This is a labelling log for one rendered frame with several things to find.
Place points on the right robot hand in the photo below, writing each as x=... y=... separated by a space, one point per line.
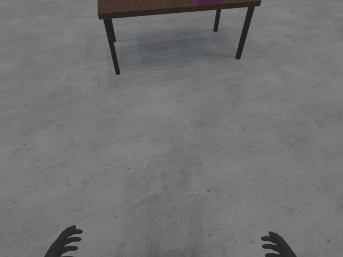
x=282 y=247

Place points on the table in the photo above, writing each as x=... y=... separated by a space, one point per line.
x=108 y=9

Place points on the left robot hand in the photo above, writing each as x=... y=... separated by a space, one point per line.
x=57 y=248

